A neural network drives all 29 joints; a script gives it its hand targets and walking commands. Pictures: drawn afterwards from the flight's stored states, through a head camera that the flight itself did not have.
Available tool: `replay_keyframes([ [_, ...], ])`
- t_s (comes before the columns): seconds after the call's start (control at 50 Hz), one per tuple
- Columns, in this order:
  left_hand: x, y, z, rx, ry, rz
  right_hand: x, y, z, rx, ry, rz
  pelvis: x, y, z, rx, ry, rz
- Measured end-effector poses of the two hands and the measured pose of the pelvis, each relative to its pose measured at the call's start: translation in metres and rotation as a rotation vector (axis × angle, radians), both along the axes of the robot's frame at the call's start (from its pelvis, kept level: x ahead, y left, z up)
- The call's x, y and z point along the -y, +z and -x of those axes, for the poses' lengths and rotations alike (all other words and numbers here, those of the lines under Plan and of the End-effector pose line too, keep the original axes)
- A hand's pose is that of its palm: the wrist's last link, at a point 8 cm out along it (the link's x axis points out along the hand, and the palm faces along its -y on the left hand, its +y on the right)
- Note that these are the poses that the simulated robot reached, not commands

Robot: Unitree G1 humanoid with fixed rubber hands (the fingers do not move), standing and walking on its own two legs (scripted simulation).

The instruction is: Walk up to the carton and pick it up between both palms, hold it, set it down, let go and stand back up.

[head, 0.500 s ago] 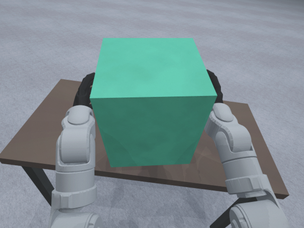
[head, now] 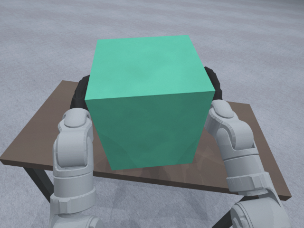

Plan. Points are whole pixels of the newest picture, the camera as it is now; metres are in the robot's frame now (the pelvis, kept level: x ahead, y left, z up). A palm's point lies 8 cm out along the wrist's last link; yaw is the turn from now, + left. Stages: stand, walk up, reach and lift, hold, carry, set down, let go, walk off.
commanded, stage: hold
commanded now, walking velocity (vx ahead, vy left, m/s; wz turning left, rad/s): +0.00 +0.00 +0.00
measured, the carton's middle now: (148, 105) +0.38 +0.01 +0.18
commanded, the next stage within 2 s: none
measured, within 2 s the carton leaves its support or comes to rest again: neither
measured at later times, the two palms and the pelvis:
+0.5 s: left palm (87, 109) +0.35 +0.15 +0.19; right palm (217, 106) +0.35 -0.15 +0.20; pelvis -0.01 +0.00 +0.00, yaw +0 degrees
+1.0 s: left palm (88, 107) +0.36 +0.15 +0.18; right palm (214, 105) +0.37 -0.15 +0.19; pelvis +0.00 +0.00 +0.00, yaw -1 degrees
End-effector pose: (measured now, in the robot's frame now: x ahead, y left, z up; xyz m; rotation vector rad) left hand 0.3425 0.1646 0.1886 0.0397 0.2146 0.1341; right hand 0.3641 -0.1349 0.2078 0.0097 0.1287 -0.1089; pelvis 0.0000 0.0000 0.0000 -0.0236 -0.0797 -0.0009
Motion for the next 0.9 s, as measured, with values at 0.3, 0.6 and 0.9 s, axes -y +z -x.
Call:
replay_keyframes([
  [0.3,0.005,0.002,0.001,-0.005,-0.016,-0.007,0.006,-0.002,0.006,-0.005,-0.019,-0.009,0.003,0.001,0.009,0.004,0.003,-0.004],
  [0.6,0.015,-0.003,-0.005,-0.001,-0.048,-0.015,0.016,-0.011,0.010,-0.001,-0.050,0.005,0.002,0.001,0.012,-0.002,-0.010,-0.006],
  [0.9,0.014,-0.007,-0.013,0.001,-0.044,-0.022,0.015,-0.017,0.001,0.003,-0.044,0.009,0.000,0.001,0.004,-0.011,-0.013,-0.005],
])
